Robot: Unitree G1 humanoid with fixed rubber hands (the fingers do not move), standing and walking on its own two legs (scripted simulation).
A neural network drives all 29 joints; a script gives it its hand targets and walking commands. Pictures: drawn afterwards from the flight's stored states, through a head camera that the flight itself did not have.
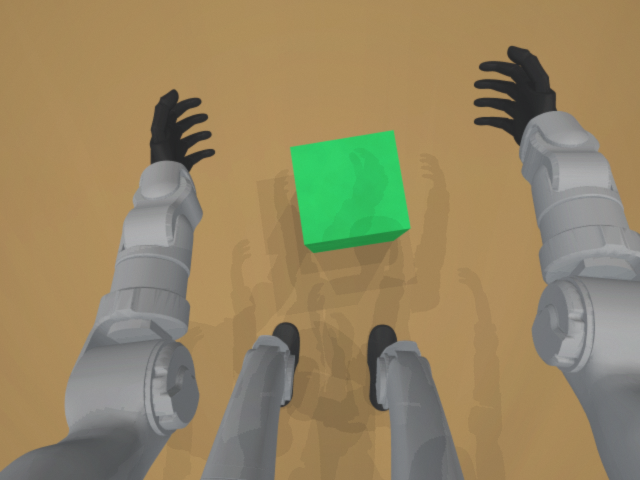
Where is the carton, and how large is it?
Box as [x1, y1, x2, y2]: [290, 130, 410, 252]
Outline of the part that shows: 393,130 290,147 304,244 313,252 393,240 410,227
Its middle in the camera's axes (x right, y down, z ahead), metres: +0.06 -0.10 +0.88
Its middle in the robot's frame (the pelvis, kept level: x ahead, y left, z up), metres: +0.52 +0.00 -0.54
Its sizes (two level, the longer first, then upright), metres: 0.210 0.200 0.250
